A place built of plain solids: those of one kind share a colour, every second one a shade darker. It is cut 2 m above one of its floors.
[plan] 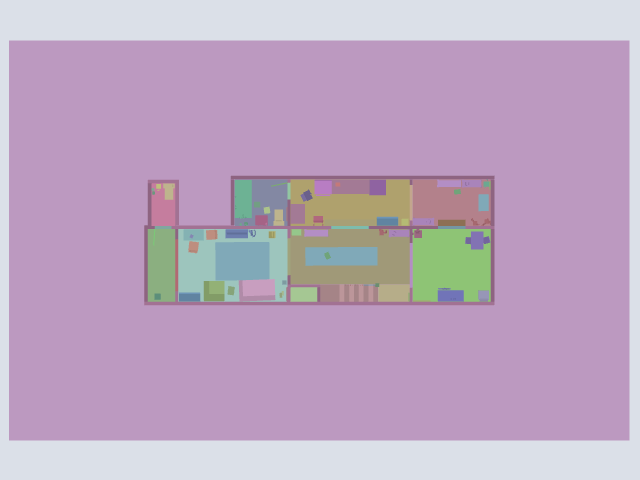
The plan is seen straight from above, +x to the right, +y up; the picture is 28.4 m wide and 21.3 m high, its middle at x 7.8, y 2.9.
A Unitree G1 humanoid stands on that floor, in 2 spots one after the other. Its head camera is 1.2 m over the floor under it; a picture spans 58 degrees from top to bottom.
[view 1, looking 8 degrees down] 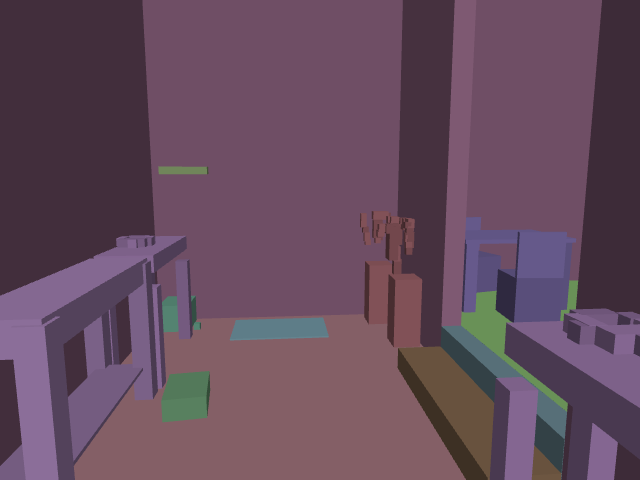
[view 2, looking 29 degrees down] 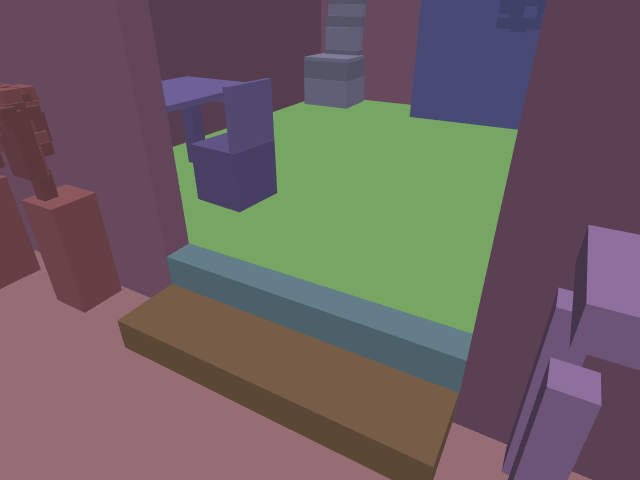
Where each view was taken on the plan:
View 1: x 11.68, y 4.53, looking -5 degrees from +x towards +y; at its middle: wall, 3.76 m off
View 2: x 12.96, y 4.55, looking -61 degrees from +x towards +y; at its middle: floor_bedroom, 1.92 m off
